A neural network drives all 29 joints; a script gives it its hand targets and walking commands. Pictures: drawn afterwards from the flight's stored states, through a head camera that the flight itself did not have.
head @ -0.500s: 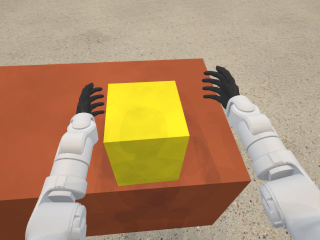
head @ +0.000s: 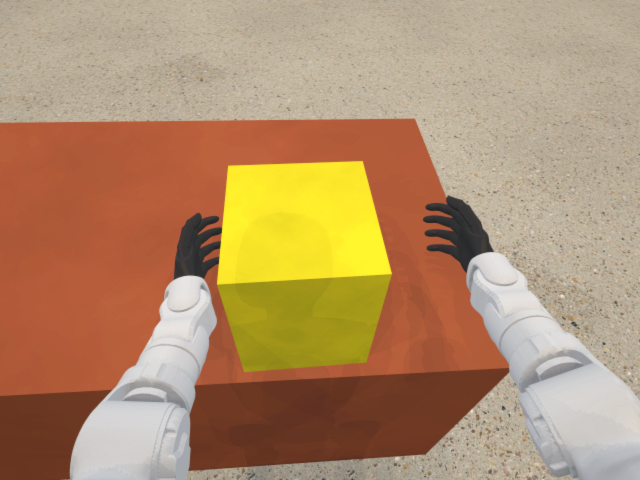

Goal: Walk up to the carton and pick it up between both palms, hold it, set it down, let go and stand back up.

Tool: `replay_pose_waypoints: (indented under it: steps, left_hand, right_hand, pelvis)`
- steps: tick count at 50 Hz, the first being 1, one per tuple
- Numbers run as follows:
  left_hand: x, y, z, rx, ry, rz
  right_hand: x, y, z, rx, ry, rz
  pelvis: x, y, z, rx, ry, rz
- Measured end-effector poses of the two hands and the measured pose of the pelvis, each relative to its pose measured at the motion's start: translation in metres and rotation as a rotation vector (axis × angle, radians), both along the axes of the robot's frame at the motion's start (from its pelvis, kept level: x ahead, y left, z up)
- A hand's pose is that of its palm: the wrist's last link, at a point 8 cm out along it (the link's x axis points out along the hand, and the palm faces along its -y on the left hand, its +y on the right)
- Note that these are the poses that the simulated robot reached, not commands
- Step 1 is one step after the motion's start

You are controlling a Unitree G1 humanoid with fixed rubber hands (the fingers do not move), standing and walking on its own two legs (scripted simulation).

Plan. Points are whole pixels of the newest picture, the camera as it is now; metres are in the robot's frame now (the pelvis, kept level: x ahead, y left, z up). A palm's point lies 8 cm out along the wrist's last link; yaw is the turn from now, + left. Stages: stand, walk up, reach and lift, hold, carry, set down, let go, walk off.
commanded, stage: reach and lift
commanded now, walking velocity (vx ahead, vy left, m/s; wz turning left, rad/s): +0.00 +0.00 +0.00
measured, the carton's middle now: (301, 270) +0.43 +0.06 -0.02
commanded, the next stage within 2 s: none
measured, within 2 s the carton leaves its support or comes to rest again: neither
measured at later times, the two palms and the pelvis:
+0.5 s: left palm (215, 277) +0.40 +0.19 +0.00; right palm (454, 257) +0.44 -0.16 +0.02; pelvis +0.02 +0.00 -0.01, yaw -1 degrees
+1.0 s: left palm (226, 285) +0.39 +0.17 +0.00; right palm (426, 258) +0.43 -0.12 +0.02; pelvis +0.02 +0.00 -0.01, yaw +0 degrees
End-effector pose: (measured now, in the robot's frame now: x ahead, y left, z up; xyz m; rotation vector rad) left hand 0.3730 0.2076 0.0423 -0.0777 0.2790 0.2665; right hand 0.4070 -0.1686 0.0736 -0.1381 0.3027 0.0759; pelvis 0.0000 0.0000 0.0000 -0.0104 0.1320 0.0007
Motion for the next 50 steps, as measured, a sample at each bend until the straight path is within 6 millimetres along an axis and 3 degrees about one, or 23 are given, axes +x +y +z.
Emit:
replay_pose_waypoints:
  steps: [6,10,18,27,36,50]
  left_hand:
    - [-0.007,0.006,-0.042,-0.017,0.095,0.024]
    - [-0.001,0.006,-0.052,-0.021,0.077,0.033]
    - [0.023,-0.01,-0.041,0.025,0.011,-0.014]
    - [0.022,-0.023,-0.038,0.094,0.011,-0.055]
    - [0.016,-0.033,-0.041,0.053,-0.032,-0.085]
    - [0.013,-0.037,-0.044,0.061,-0.03,-0.05]
  right_hand:
    - [0.016,0.01,-0.013,-0.001,0.007,0.02]
    - [0.026,0.016,-0.021,0.032,-0.017,0.014]
    - [0.035,0.013,-0.037,0.065,-0.045,-0.002]
    - [0.029,0.005,-0.053,0.066,-0.041,-0.01]
    - [0.027,0.045,-0.051,0.098,-0.063,0.021]
    - [0.027,0.047,-0.051,0.099,-0.058,-0.035]
  pelvis:
    - [-0.001,0.005,-0.005,-0.006,0.082,-0.002]
    - [0.002,0.007,-0.007,-0.009,0.13,-0.003]
    - [0.016,0.008,-0.009,-0.014,0.185,-0.006]
    - [0.02,0.0,-0.008,-0.006,0.191,-0.007]
    - [0.017,0.002,-0.01,-0.013,0.186,0.001]
    - [0.016,0.004,-0.01,-0.016,0.185,0.001]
